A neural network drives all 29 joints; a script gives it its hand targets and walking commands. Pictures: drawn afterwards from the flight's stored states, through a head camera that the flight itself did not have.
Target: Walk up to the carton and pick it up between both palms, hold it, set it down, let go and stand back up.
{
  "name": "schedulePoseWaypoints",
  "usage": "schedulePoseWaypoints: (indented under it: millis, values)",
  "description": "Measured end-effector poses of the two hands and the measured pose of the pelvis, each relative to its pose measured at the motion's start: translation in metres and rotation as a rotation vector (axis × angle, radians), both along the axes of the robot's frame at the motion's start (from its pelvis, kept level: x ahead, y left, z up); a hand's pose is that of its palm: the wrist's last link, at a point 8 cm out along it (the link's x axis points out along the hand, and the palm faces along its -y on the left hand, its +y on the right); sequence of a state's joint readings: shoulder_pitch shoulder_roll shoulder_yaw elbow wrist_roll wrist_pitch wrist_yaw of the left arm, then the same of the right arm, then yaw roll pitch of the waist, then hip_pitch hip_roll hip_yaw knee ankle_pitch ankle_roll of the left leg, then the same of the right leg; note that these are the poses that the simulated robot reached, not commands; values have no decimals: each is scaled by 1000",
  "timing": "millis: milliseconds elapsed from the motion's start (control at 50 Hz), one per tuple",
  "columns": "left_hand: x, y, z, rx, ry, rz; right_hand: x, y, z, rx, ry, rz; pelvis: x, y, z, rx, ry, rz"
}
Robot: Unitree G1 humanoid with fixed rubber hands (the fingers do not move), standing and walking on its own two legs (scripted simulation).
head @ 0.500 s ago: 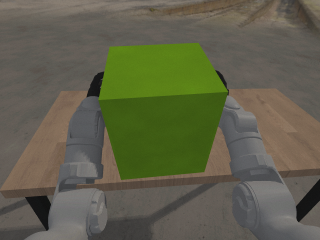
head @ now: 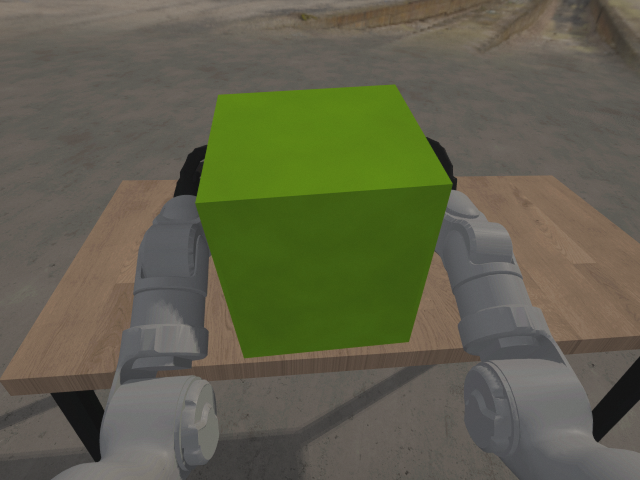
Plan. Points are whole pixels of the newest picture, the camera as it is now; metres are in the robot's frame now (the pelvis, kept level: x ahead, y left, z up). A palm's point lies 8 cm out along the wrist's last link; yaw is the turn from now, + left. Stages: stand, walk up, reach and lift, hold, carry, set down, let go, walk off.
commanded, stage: set down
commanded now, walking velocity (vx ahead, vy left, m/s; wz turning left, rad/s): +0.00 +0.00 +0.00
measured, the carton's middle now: (318, 224) +0.35 +0.04 +0.21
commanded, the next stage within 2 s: none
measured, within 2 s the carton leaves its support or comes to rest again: neither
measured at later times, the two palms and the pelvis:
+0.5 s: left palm (206, 211) +0.40 +0.19 +0.19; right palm (427, 204) +0.42 -0.11 +0.21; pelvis +0.02 +0.00 +0.00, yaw +0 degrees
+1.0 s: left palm (215, 221) +0.41 +0.18 +0.17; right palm (427, 220) +0.43 -0.12 +0.18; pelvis +0.02 +0.00 +0.00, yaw +0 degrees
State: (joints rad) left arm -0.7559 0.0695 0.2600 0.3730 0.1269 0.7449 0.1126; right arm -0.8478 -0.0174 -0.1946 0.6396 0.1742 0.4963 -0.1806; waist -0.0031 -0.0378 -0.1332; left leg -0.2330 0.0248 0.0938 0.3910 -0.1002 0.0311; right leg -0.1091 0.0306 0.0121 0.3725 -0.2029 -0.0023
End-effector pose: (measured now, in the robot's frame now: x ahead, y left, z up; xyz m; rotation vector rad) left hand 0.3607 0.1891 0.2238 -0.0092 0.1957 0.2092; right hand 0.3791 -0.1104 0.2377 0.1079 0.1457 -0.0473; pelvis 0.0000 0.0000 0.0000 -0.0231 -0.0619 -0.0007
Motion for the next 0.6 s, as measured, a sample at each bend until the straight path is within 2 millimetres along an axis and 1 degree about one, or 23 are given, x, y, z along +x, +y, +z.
schedulePoseWaypoints:
  millis: [80, 140, 220, 280, 420, 600]
  values:
    - [6, 2, 2, -37, -44, 1, 5, 2, 6, -17, -52, 1, 1, 0, 0, 1, -3, 0]
    - [11, 4, -4, -63, -37, -9, 10, 3, 7, -66, -78, 4, 3, 0, 0, 2, -19, 2]
    - [17, 4, -21, -71, 12, -25, 16, 3, -4, -85, -69, 7, 7, 0, 0, 6, -46, 4]
    - [23, 3, -29, -65, 25, -25, 22, 2, -15, -82, -63, 7, 10, 0, 0, 7, -57, 5]
    - [36, -1, -30, -35, -7, -19, 35, -2, -26, -72, -99, 8, 15, -1, 0, 10, -51, 5]
    - [49, -6, -41, -37, 18, -21, 46, -7, -43, -68, -72, 1, 23, -3, 1, 11, -41, 6]
